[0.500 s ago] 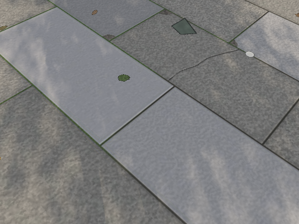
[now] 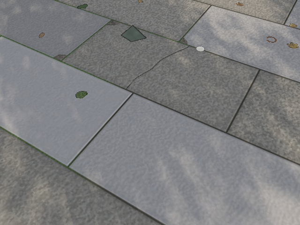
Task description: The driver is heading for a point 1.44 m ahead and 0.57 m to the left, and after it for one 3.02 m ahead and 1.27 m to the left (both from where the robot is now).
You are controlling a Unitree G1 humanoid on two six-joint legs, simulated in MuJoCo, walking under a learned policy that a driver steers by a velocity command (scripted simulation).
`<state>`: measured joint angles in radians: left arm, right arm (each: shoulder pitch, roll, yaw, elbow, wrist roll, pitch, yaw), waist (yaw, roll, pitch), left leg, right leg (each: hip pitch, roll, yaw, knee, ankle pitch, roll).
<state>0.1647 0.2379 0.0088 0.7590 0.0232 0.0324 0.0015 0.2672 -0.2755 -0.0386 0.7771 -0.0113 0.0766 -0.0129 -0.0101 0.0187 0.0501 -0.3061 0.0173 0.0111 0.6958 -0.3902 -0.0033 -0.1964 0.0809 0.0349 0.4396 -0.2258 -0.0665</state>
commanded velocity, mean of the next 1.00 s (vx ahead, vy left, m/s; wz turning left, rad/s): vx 0.01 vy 0.00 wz -0.03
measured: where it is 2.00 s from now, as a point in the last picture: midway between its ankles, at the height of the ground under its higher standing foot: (156, 193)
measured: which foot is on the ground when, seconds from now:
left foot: up 0.00-0.04, down 0.06-1.00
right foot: down 0.00-0.98, up 1.00-1.00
